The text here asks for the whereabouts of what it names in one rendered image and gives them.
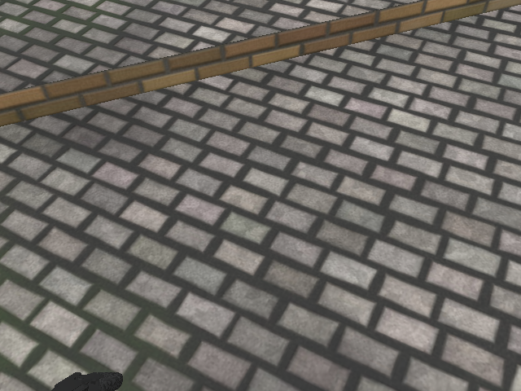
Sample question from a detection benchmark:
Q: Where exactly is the left robot hand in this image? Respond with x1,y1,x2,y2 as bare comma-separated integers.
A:
51,372,123,391

